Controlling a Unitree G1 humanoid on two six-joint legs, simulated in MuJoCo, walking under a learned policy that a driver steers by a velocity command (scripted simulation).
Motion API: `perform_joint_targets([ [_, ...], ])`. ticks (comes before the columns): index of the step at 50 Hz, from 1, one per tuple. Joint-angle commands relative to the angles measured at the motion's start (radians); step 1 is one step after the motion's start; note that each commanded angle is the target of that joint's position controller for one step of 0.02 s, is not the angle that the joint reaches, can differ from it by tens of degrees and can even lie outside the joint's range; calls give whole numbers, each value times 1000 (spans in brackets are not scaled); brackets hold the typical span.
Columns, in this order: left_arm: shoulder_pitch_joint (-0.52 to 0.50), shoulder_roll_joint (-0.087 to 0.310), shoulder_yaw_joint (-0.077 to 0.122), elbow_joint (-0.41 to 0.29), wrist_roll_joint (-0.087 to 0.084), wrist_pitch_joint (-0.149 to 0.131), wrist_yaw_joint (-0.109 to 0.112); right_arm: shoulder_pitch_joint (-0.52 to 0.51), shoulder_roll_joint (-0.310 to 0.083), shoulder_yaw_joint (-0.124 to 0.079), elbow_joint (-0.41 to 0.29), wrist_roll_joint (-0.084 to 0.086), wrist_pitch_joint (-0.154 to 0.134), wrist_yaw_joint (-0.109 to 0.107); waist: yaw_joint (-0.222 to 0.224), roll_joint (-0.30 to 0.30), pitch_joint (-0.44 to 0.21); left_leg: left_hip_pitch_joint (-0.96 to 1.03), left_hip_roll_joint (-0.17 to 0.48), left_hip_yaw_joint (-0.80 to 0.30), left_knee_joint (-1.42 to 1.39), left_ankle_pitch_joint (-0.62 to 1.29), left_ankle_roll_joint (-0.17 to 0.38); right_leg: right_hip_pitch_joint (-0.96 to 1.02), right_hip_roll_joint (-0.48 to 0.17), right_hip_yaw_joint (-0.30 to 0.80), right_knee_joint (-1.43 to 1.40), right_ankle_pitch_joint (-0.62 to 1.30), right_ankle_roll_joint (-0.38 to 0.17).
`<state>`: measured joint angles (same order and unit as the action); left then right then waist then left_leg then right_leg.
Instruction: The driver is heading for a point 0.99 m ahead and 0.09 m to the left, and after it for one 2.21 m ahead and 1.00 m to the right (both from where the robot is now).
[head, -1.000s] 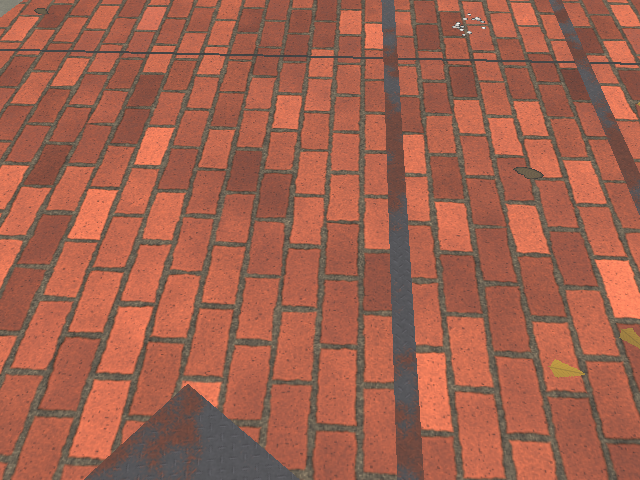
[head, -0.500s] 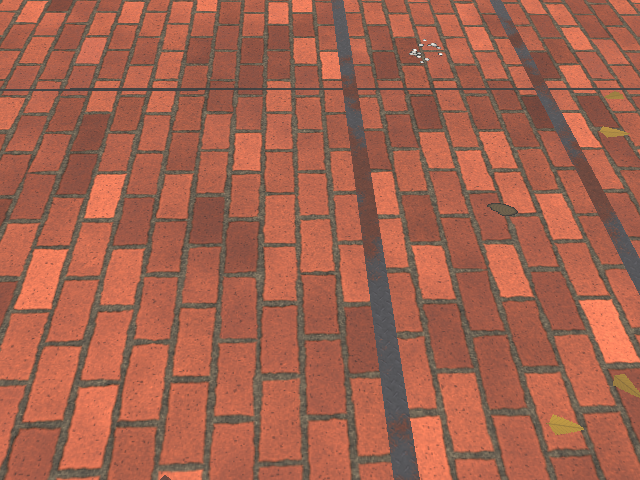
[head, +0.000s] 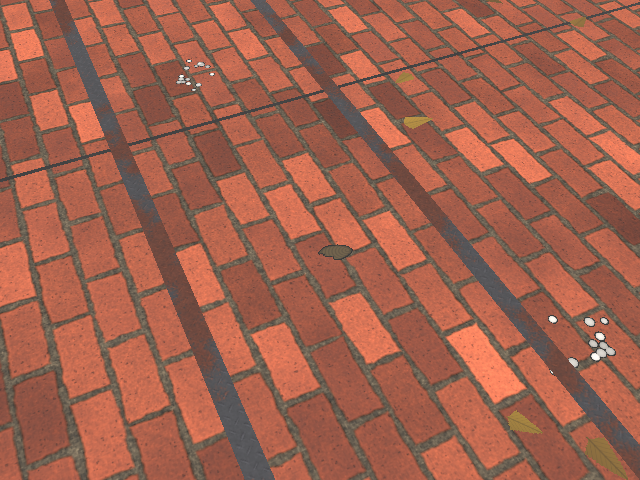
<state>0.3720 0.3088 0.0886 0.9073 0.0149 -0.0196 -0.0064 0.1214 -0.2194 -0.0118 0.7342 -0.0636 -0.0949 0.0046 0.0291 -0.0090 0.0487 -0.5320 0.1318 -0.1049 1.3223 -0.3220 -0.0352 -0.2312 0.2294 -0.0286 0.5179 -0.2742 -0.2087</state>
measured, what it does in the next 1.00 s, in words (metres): walks ahead: left foot, then right foot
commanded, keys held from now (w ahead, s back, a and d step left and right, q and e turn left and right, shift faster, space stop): w+e+shift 0.22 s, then w+shift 0.10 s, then w+q+shift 0.62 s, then e+shift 0.06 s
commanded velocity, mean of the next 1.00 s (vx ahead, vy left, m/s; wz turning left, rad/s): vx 0.99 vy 0.00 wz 0.00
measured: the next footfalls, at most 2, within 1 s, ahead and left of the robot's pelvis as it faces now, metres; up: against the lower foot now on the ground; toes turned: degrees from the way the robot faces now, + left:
left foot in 0.26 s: +0.49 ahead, +0.14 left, +0.00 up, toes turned -17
right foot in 0.66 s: +0.74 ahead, -0.20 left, +0.00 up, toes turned -10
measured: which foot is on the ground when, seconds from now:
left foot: up 0.00-0.24, down 0.26-0.68, up 0.70-1.00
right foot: down 0.00-0.28, up 0.30-0.64, down 0.66-1.00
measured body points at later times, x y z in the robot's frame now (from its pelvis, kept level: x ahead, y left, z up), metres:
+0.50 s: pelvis +0.46 +0.02 +0.02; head +0.48 +0.01 +0.47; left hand +0.75 +0.19 -0.05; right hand +0.32 -0.24 -0.11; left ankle +0.45 +0.15 -0.72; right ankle +0.46 -0.10 -0.65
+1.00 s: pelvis +0.89 -0.10 +0.00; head +0.92 -0.09 +0.45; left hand +0.80 +0.19 -0.12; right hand +1.15 -0.33 -0.06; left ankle +1.08 +0.01 -0.67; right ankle +0.70 -0.19 -0.72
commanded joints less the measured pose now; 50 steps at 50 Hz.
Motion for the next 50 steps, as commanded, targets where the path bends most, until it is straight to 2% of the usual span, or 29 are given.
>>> perform_joint_targets([
  [1, -53, 121, 18, -103, -16, -61, 6, 15, -115, -12, -74, -16, 32, 10, -63, 92, 58, -108, 32, 74, -173, 32, -47, -110, -257, 418, -365, 30, -147],
  [3, -4, 127, 21, -102, -12, -68, 2, -129, -105, 1, -134, 1, 32, 18, -13, 58, 95, -89, 13, 106, -371, 191, -56, -145, -222, 392, -379, 159, -120],
  [7, 89, 154, 36, -89, -21, -65, -7, -245, -105, 13, -187, 27, 23, 26, 75, -29, 33, -28, -75, 131, -653, 417, -16, 39, -227, 397, -316, 518, -55],
  [9, 76, 167, 40, -94, -24, -63, 1, -249, -123, 10, -207, 32, 17, 21, 66, -44, 6, 44, -101, 110, -758, 418, 7, 118, -248, 409, -263, 625, -25],
  [11, 31, 210, 48, -107, -20, -67, 6, -99, -188, -17, -170, 36, 14, 2, -13, -53, -107, 292, -160, 98, -797, 325, 27, 154, -243, 417, -86, 875, 30],
  [12, -9, 250, 55, -111, -8, -71, 2, 79, -243, -43, -128, 45, 11, -14, -120, -65, -208, 465, -158, 105, -769, 245, 39, 147, -247, 408, 106, 936, 45],
  [13, -67, 226, 47, -121, 5, -80, -3, 310, -286, -67, -68, 42, 12, -36, -248, -53, -297, 694, -105, 95, -748, 166, 54, 38, -211, 367, 362, 854, 59],
  [14, -78, 54, 3, -148, 19, -92, 0, 493, -332, -83, -28, 10, 7, -53, -272, 148, -387, 894, 116, -150, -750, -174, 67, -157, -140, 299, 739, 156, 58],
  [15, 113, -24, -30, -202, -51, -90, -7, 353, -400, -97, -39, -18, 4, -34, -77, 505, -480, 974, 340, -822, -1046, -351, 196, -417, -56, 214, 937, -203, 95],
  [16, 58, 63, -31, -147, -12, -71, 7, 211, -268, -87, -74, -3, 10, -15, -82, 250, -321, 829, 274, -785, -1087, -535, 215, -492, -163, 191, 947, -79, 77],
  [17, -30, 88, -24, -150, 8, -63, -6, 165, -187, -69, -65, 11, 12, -6, -86, 109, -202, 686, 217, -597, -1071, -411, 222, -478, -196, 167, 892, 4, 88],
  [18, -99, 81, -28, -170, 21, -61, -18, 177, -161, -64, -32, 6, 11, 0, -84, 21, -135, 579, 170, -477, -1069, -243, 226, -461, -213, 162, 851, 12, 95],
  [21, -189, 16, -55, -244, 49, -49, -43, 282, -124, -47, 76, 30, -8, 4, -36, 89, -45, 446, 90, -323, -1094, -46, 235, -479, -249, 175, 726, -55, 111],
  [23, -266, 20, -69, -296, 64, -46, -48, 297, -142, -49, 91, 50, -16, 5, -16, 88, 6, 402, 84, -300, -1151, 12, 261, -543, -303, 125, 610, -44, 146],
  [26, -394, 15, -101, -359, 39, -60, -71, 242, -199, -71, 66, 48, -17, 4, -7, 75, 48, 170, 7, -148, -1246, 105, 235, -296, -300, 60, 245, 145, 191],
  [28, -397, 34, -98, -348, 21, -61, -77, 261, -263, -90, 63, 59, -21, 17, -11, 83, 30, 102, 23, -137, -1295, 238, 229, -74, -249, 2, 177, 219, 195],
  [30, -381, 73, -81, -336, 19, -61, -56, 297, -271, -91, 73, 67, -18, 25, -7, 68, 9, 217, 38, -123, -1208, 415, 207, -24, -236, 8, 102, 225, 187],
  [32, -190, 115, -52, -271, 36, -69, -25, 334, -290, -95, 91, 68, -12, 25, 81, 25, -133, 280, -25, -56, -848, 694, 170, 212, -183, -13, 37, 133, 167],
  [33, -34, 155, -31, -241, 51, -76, -4, 315, -276, -92, 83, 72, -13, 26, 163, 21, -223, 127, -76, -45, -576, 576, 151, 438, -274, 55, 53, 68, 152],
  [34, 155, 238, -8, -224, 73, -79, 17, 301, -144, -63, 49, 57, -16, 18, 202, -167, -357, -35, -140, -8, -208, -26, 146, 611, -561, 374, -8, -319, 140],
  [35, 99, 285, 3, -241, 68, -65, 20, 384, -96, -50, -8, 107, -8, 15, 109, -326, -430, -215, -184, 7, 21, -147, 149, 601, -724, 872, -276, -594, 77],
  [36, -17, 191, -8, -248, 51, -61, 20, 311, -147, -57, 9, 80, 14, 8, 69, -171, -240, -301, -110, 19, 77, -34, 151, 462, -672, 790, -301, -614, 65],
  [37, -74, 112, -25, -249, 39, -67, 16, 247, -151, -58, 8, 62, 25, 16, 55, -88, -130, -306, -74, 33, 36, 35, 145, 349, -623, 598, -275, -419, 68],
  [38, -94, 77, -32, -234, 40, -73, 10, 227, -141, -58, 16, 57, 35, 26, 29, -51, -76, -270, -48, 32, 1, 61, 131, 261, -575, 456, -283, -221, 79],
  [40, -77, 46, -39, -195, 22, -90, 10, 215, -104, -54, 10, 39, 66, 45, -16, -97, -23, -237, -10, 35, -39, 71, 112, 166, -526, 270, -314, -31, 103],
  [42, -45, 7, -45, -151, 1, -106, 5, 134, -88, -51, -19, 35, 90, 57, -24, -65, 11, -290, -2, 53, -48, 105, 110, 179, -484, 124, -342, 160, 131],
  [43, -34, 23, -42, -143, 0, -114, 3, 103, -76, -44, -52, 32, 93, 64, -36, -96, 7, -305, 3, 63, -70, 143, 110, 182, -507, 84, -345, 264, 123],
  [47, -63, 40, -38, -116, 7, -123, 10, -67, -91, -23, -127, 38, 88, 90, -58, -39, 68, -222, -24, 156, -350, 329, 137, 135, -431, -160, -411, 453, 155],
  [50, 41, 91, -41, -66, -2, -124, 19, -80, -62, 1, -112, 15, 60, 96, -55, 3, 80, 101, -180, 272, -630, 407, 162, 90, -422, -186, -346, 1019, 147],
])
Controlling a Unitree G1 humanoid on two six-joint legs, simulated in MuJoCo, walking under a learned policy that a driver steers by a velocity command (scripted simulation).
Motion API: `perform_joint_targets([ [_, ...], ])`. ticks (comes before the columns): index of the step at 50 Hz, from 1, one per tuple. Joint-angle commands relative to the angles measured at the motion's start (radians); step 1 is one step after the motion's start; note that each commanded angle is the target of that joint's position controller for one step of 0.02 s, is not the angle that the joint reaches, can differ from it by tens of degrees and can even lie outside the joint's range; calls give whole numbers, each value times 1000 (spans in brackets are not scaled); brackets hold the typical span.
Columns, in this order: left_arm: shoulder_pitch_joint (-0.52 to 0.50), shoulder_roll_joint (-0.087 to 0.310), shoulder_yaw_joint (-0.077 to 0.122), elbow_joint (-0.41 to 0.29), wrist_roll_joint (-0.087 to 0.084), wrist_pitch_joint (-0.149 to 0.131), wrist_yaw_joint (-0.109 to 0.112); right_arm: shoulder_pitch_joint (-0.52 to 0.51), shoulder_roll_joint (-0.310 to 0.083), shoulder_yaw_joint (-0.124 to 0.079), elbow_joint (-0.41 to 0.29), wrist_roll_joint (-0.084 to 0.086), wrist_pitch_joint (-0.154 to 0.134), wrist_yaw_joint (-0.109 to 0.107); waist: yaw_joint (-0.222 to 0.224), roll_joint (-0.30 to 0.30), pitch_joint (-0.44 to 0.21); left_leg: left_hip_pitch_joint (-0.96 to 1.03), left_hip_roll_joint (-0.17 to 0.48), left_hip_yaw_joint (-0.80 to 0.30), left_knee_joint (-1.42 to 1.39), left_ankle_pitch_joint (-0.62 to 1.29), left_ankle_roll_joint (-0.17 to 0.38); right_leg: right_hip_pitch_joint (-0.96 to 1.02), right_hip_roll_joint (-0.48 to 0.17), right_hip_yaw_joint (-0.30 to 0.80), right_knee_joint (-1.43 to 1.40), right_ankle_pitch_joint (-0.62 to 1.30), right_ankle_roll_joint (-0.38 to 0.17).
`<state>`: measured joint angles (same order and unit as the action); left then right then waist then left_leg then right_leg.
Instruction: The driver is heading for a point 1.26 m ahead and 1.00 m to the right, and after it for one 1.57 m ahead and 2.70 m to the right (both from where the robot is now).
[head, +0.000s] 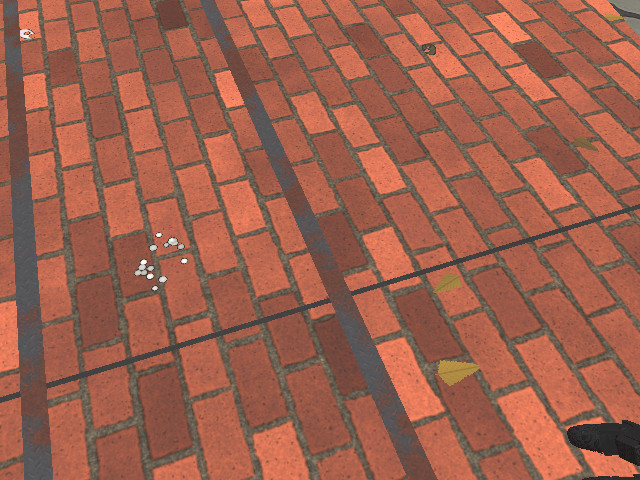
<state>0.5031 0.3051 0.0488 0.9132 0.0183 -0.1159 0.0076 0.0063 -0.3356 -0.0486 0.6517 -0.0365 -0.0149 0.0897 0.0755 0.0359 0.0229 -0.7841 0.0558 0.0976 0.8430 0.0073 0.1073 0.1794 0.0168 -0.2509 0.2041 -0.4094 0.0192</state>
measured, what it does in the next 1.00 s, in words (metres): walks ahead, turning right: left foot, then right foot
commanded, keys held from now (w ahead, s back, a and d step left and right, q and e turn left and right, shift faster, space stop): e+shift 1.00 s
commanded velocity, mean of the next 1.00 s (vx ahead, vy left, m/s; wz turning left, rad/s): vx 0.19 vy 0.00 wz -0.65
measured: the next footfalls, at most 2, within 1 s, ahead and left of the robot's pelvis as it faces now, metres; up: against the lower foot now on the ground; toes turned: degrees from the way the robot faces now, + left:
left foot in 0.08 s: +0.29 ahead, +0.07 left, +0.00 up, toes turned +4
right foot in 0.54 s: +0.41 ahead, -0.17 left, +0.00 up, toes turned -19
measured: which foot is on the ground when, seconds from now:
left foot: up 0.00-0.06, down 0.08-0.54, up 0.56-1.00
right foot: down 0.00-0.08, up 0.10-0.52, down 0.54-1.00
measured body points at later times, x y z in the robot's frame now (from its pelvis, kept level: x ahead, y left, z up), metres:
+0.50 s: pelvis +0.28 -0.04 +0.01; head +0.31 -0.06 +0.46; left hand +0.46 +0.21 -0.09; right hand +0.39 -0.33 -0.11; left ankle +0.25 +0.06 -0.72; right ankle +0.37 -0.16 -0.70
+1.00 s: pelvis +0.37 -0.05 +0.01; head +0.40 -0.09 +0.46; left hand +0.71 +0.04 -0.04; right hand +0.32 -0.39 -0.09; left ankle +0.51 +0.03 -0.70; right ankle +0.37 -0.15 -0.72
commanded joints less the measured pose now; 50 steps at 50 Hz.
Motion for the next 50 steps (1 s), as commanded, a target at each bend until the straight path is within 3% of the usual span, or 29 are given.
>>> perform_joint_targets([
  [1, -89, 147, 6, -65, -10, -22, 12, 125, 33, 33, 6, -21, -25, 2, -147, -84, 49, 472, -151, 61, -188, 46, 28, -289, -227, 49, 69, 1314, -87],
  [2, -98, 184, 11, -58, -13, -10, 17, 265, -8, 18, 56, -29, -31, -12, -216, -108, -35, 635, -174, 26, -220, 24, 46, -280, -235, 63, 255, 1372, -94],
  [3, -127, 189, 7, -57, -24, 0, 20, 429, -40, 5, 114, -38, -39, -30, -302, -118, -110, 819, -132, -44, -326, 139, 76, -314, -215, 60, 490, 1279, -95],
  [4, -109, 208, 11, -71, -51, 8, 16, 401, -163, -38, 62, 54, -34, -63, -311, -10, -224, 1058, 69, -242, -273, 444, 95, -468, -129, 119, 830, 629, -55],
  [5, 36, 80, -21, -64, -23, 1, -4, 372, -224, -20, 33, 11, -43, -88, -201, 262, -455, 1322, 355, -501, -109, 1195, 183, -672, 16, 283, 1270, -268, -33],
  [6, 96, 142, -2, -38, -72, -12, -14, 392, -179, -23, 23, -13, -42, -79, -232, 125, -652, 1354, 440, -621, -182, 1112, 324, -734, 45, 533, 1375, -290, -24],
  [7, -21, 169, 12, -73, -104, -3, -9, 346, -162, -28, 31, -3, -44, -69, -220, 20, -507, 1184, 396, -527, -295, 834, 310, -781, -13, 481, 1320, -214, -4],
  [8, -100, 132, 11, -98, -97, 13, 3, 261, -124, -22, 54, 27, -60, -64, -155, -73, -276, 958, 334, -425, -385, 625, 248, -830, -73, 401, 1200, -134, 16],
  [9, -104, 96, 11, -82, -79, 41, 17, 188, -61, -4, 52, 36, -75, -65, -103, -84, -174, 796, 297, -352, -447, 527, 215, -799, -114, 367, 1158, -86, 31],
  [11, -31, 51, 19, -58, -60, 96, 27, 99, -19, -1, 41, 21, -83, -58, -33, -40, -94, 543, 257, -189, -536, 512, 166, -647, -138, 339, 1129, -15, 52],
  [13, -48, 16, 23, -90, -57, 120, 36, 32, -18, -6, 45, 10, -88, -64, -5, 12, -57, 440, 229, -70, -588, 481, 151, -650, -149, 310, 1057, 42, 66],
  [15, -112, 11, 27, -140, -49, 118, 38, 7, -27, -12, 56, 6, -80, -90, -1, 35, -53, 461, 198, 22, -595, 461, 131, -692, -158, 289, 915, 166, 64],
  [18, -175, 2, 26, -170, -36, 109, 12, -1, -33, -18, 59, 19, -49, -126, -34, 38, -95, 562, 170, 114, -560, 384, 112, -665, -141, 233, 689, 383, 37],
  [22, -251, 45, 44, -237, -36, 127, -31, 17, -65, -32, 76, 49, -4, -132, -59, 51, -80, 685, 238, 121, -488, 298, 81, -676, -121, 188, 550, 342, -12],
  [25, -191, 87, 72, -259, -37, 137, -41, -15, -74, -45, 75, 79, 12, -132, -10, 54, -76, 709, 254, 137, -318, 386, 15, -592, -63, 138, 451, 242, -83],
  [26, -101, 113, 90, -240, -32, 131, -32, -10, -61, -45, 79, 84, 17, -129, 34, 4, -101, 666, 210, 158, -150, 376, -28, -465, -21, 139, 358, 318, -127],
  [27, -44, 221, 126, -240, -26, 122, -11, 16, -55, -45, 65, 63, 17, -122, 49, -196, -86, 488, 99, 166, 125, 57, -108, -324, -104, 359, 267, 869, -203],
  [28, -76, 289, 129, -266, -5, 118, -4, 31, 7, -29, 24, 8, 17, -112, -50, -387, -146, 164, -123, 80, 443, -701, -183, -131, -262, 748, 278, 1154, -377],
  [29, -104, 282, 121, -311, 15, 96, -20, 59, -10, -24, 24, 19, 8, -100, -39, -277, -356, 113, -138, -194, 566, -716, -174, -60, -349, 951, 187, 884, -468],
  [30, -176, 259, 119, -334, 2, 82, -29, 24, -46, -32, 16, 51, -3, -96, -46, -179, -313, 62, -113, -232, 548, -632, -146, -96, -343, 931, 129, 601, -439],
  [31, -242, 213, 109, -343, -31, 83, -21, -18, -53, -38, 25, 47, -7, -105, -66, -73, -201, 45, -78, -235, 474, -540, -133, -196, -285, 843, 115, 437, -361],
  [32, -293, 171, 96, -355, -52, 96, -6, -42, -60, -44, 30, 31, -4, -116, -85, -41, -146, 65, -57, -238, 387, -470, -131, -288, -239, 772, 109, 355, -306],
  [33, -319, 146, 88, -371, -53, 109, 11, -47, -63, -48, 30, 27, 2, -120, -100, -66, -135, 124, -56, -235, 316, -426, -132, -354, -193, 716, 107, 327, -269],
  [35, -313, 150, 92, -396, -33, 125, 32, -36, -34, -46, 38, 31, 6, -114, -97, -91, -152, 176, -93, -221, 215, -361, -148, -368, -140, 676, 120, 372, -233],
  [37, -284, 166, 100, -403, -31, 133, 44, -37, -8, -40, 44, 37, 6, -115, -85, -99, -171, 186, -117, -231, 117, -343, -165, -342, -128, 688, 132, 394, -224],
  [39, -284, 172, 104, -415, -32, 143, 52, -38, -7, -41, 47, 42, 8, -119, -77, -125, -171, 192, -127, -246, 54, -329, -177, -341, -119, 716, 135, 331, -215],
  [43, -308, 170, 102, -440, -29, 160, 49, -41, -28, -52, 52, 45, 3, -118, -58, -183, -140, 231, -134, -261, -42, -299, -183, -374, -92, 770, 136, 201, -197],
  [47, -331, 175, 101, -462, -28, 170, 38, -34, -48, -60, 50, 47, -20, -106, -42, -210, -135, 298, -138, -273, -158, -315, -168, -361, -80, 842, 174, 243, -198],
  [50, -366, 181, 99, -481, -37, 174, 28, 25, -76, -73, 59, 49, -33, -93, -60, -214, -135, 423, -135, -266, -318, -296, -146, -384, -55, 897, 212, 281, -182],
])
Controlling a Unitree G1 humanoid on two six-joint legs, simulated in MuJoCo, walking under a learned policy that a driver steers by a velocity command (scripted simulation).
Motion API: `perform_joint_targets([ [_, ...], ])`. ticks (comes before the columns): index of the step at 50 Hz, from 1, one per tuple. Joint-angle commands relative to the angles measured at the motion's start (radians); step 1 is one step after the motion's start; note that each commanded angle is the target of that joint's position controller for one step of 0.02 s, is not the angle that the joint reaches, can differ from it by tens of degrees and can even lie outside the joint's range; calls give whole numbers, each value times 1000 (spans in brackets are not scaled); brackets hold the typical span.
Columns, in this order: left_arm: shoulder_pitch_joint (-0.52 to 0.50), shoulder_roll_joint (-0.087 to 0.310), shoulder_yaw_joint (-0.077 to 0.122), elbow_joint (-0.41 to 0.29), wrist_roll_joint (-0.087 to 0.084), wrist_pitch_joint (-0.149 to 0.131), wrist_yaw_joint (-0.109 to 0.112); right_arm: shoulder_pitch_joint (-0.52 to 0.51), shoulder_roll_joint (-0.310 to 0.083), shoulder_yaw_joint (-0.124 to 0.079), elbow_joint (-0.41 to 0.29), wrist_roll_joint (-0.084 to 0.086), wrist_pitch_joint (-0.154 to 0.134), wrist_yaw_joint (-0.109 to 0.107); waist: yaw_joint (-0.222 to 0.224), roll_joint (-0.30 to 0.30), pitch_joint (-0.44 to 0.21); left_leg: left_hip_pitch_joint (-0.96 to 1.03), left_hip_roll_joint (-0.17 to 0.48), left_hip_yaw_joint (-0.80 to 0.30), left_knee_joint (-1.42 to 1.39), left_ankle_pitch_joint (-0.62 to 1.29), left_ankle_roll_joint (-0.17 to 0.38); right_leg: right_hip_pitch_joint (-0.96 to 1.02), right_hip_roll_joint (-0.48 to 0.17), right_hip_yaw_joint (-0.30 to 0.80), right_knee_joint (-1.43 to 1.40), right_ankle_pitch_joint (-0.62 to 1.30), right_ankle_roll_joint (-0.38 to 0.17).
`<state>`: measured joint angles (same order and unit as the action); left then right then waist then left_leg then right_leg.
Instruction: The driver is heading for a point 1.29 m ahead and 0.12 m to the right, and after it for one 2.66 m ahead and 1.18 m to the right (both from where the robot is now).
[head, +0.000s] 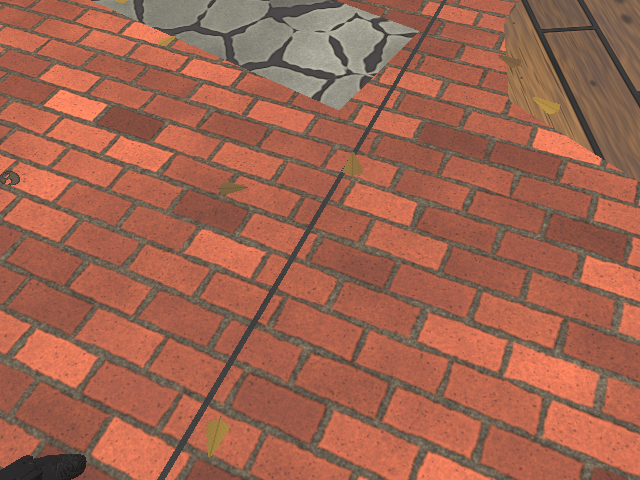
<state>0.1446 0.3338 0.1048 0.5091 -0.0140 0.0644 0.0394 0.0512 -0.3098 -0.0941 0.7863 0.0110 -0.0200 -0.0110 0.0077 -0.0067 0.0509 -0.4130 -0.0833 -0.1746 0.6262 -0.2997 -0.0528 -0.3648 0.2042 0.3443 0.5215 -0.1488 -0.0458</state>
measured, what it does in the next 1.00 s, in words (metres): steps on the spot: left foot, then right foot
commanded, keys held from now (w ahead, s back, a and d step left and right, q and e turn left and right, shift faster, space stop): e+shift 0.42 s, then shift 0.02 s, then q+shift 0.56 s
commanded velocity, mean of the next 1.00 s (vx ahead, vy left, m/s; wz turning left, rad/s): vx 0.00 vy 0.00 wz -0.28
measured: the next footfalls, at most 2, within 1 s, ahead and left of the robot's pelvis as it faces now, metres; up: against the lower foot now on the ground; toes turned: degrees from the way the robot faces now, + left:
left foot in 0.04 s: +0.10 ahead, +0.14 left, +0.00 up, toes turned -12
right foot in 0.50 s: +0.00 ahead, -0.14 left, +0.00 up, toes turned -32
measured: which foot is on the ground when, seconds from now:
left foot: up 0.00-0.02, down 0.04-0.50, up 0.52-0.98, down 1.00-1.00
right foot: down 0.00-0.06, up 0.08-0.48, down 0.50-1.00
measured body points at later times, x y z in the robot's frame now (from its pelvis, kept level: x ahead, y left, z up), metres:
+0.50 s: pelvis +0.01 -0.01 -0.01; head +0.05 -0.05 +0.44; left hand +0.31 +0.16 -0.07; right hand +0.00 -0.33 -0.12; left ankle +0.06 +0.14 -0.73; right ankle -0.03 -0.11 -0.74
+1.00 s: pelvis +0.04 -0.01 -0.01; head +0.09 +0.00 +0.44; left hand +0.27 +0.22 -0.12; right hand +0.12 -0.32 -0.10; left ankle +0.06 +0.09 -0.73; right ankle -0.03 -0.12 -0.74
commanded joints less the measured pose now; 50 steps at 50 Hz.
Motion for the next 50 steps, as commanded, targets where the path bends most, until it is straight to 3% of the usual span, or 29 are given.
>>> perform_joint_targets([
  [1, -27, 151, 40, -83, -12, -5, -7, 17, -110, -34, -66, 1, -29, 9, -15, -158, -160, 127, 17, 22, -205, 87, 23, 128, -215, 297, -79, -14, -98],
  [2, -7, 125, 31, -81, -18, -3, -10, 42, -132, -44, -60, -4, -26, 7, -14, -85, -177, 245, 100, -11, -293, 173, 53, 57, -159, 246, 7, -191, -61],
  [3, 63, 74, 15, -80, -15, -3, -16, 24, -199, -51, -79, -22, -14, 0, 38, 133, -200, 368, 313, -205, -310, 221, 160, -100, -50, 77, 202, -450, -12],
  [4, 59, 125, 30, -97, -17, -16, -21, 20, -199, -51, -88, -53, -10, -1, 40, 303, -154, 298, 440, -384, -363, 281, 289, -222, -7, -83, 449, -487, 40],
  [5, 57, 201, 50, -79, -6, -24, -27, -22, -145, -40, -117, -49, -14, -10, 42, 235, -121, 266, 457, -345, -357, 260, 310, -260, -97, -114, 582, -406, 76],
  [6, 67, 212, 56, -51, -9, -20, -30, -60, -103, -27, -135, -35, -9, -22, 41, 170, -98, 245, 389, -222, -338, 193, 269, -258, -128, -138, 628, -330, 88],
  [7, 81, 188, 50, -32, -6, -10, -27, -68, -91, -20, -144, -24, 1, -35, 37, 126, -88, 250, 336, -140, -323, 156, 236, -273, -142, -162, 691, -272, 99],
  [8, 90, 159, 39, -31, -6, -5, -31, -60, -94, -16, -147, -18, 8, -45, 24, 112, -68, 248, 324, -90, -324, 190, 236, -303, -156, -190, 752, -241, 109],
  [9, 79, 137, 29, -38, -13, -4, -35, -41, -100, -13, -146, -22, 14, -50, 13, 102, -55, 252, 314, -36, -332, 236, 240, -321, -179, -232, 754, -221, 115],
  [11, 20, 108, 14, -64, -22, -8, -34, 18, -119, -16, -138, -33, 23, -52, -32, 125, -57, 319, 314, 31, -343, 293, 256, -362, -227, -291, 684, -195, 133],
  [13, -16, 95, 7, -79, -20, -10, -34, 59, -137, -22, -133, -36, 29, -47, -63, 145, -82, 389, 346, 63, -343, 340, 276, -373, -270, -313, 614, -200, 154],
  [18, -10, 68, -4, -72, -9, -10, -45, 35, -182, -41, -135, -27, 36, -19, -55, 163, -122, 355, 379, 210, -327, 399, 256, -191, -300, -381, 384, -186, 137],
  [22, 9, 81, 11, -58, -10, 13, -55, 39, -187, -51, -121, 10, 20, 8, -29, 174, -128, 343, 415, 264, -251, 420, 208, -40, -268, -425, 167, -179, 77],
  [23, 39, 72, 15, -48, -5, 15, -55, 37, -180, -47, -113, 26, 18, 11, 1, 158, -136, 315, 402, 277, -187, 421, 181, 53, -241, -427, 37, -128, 46],
  [24, 104, 93, 27, -22, 2, 13, -47, 72, -140, -33, -90, 35, 16, 17, 31, 94, -158, 229, 362, 315, -75, 385, 129, 221, -214, -402, -101, 2, 5],
  [25, 168, 183, 49, -11, 2, 3, -30, 97, -76, -7, -100, 2, 11, 25, 33, -133, -196, -6, 266, 379, 162, 90, 43, 460, -371, -173, -138, 413, -57],
  [26, 124, 242, 41, -36, 28, -14, -21, 86, -31, 21, -145, -43, 6, 28, 0, -360, -248, -251, 165, 344, 405, -394, -23, 506, -636, 90, -85, 714, -259],
  [27, 148, 151, 17, -31, 51, -37, -31, 31, -106, -3, -124, -16, 13, 19, 86, -202, -323, -221, 183, 211, 546, -384, -27, 421, -645, 31, -111, 661, -320],
  [28, 116, 90, -11, 7, 55, -54, -36, 35, -101, -1, -109, 12, 22, 17, 54, -162, -271, -193, 202, 178, 535, -328, -13, 362, -566, -91, -125, 528, -261],
  [29, 56, 64, -18, 29, 43, -62, -35, 73, -79, 3, -82, 14, 30, 11, 17, -150, -218, -185, 208, 171, 484, -265, -10, 326, -500, -172, -138, 394, -196],
  [30, 9, 44, -27, 39, 36, -68, -31, 93, -87, 1, -59, 6, 40, 4, 5, -154, -178, -152, 198, 161, 472, -186, -22, 274, -477, -230, -149, 386, -168],
  [32, -42, 45, -31, 50, 52, -76, -16, 145, -113, -11, -39, 11, 54, -1, -22, -161, -141, -74, 154, 156, 493, -89, -43, 188, -457, -324, -174, 407, -158],
  [34, -56, 72, -20, 55, 51, -70, 1, 132, -129, -16, -63, 19, 60, -7, -11, -151, -110, -127, 149, 174, 482, -70, -54, 217, -481, -337, -196, 330, -168],
  [37, -41, 63, -18, 75, 47, -57, 17, 100, -93, -6, -103, 15, 72, -4, 12, -122, -76, -186, 181, 177, 422, -69, -62, 259, -530, -331, -221, 202, -182],
  [40, -48, 70, -8, 88, 45, -54, 17, 93, -67, 1, -142, 9, 80, 11, 17, -105, -67, -180, 204, 197, 357, -84, -54, 268, -559, -353, -226, 172, -194],
  [44, -63, 94, 10, 99, 31, -56, 1, 97, -55, 2, -187, 9, 86, 32, 10, -100, -85, -115, 198, 250, 251, -108, -16, 278, -582, -416, -181, 298, -185],
  [48, -79, 114, 27, 111, -5, -59, -21, 123, -61, -12, -223, 18, 106, 48, -20, -109, -121, -1, 160, 304, 72, -66, 46, 305, -588, -485, -65, 389, -111],
  [49, -77, 107, 28, 124, -16, -56, -25, 161, -67, -21, -217, 19, 107, 44, -47, -92, -133, 88, 130, 319, -32, 18, 73, 272, -563, -528, 16, 374, -67],
  [50, -25, 84, 26, 151, -16, -57, -34, 238, -116, -44, -201, 13, 102, 26, -75, -4, -159, 239, 103, 268, -143, 197, 122, 191, -491, -581, 179, 323, -3],
])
